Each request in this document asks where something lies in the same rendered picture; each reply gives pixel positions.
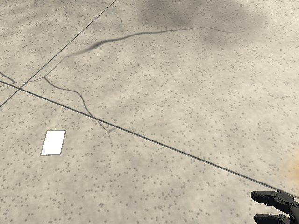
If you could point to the right robot hand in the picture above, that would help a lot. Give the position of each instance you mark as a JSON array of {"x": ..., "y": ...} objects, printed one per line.
[{"x": 282, "y": 202}]

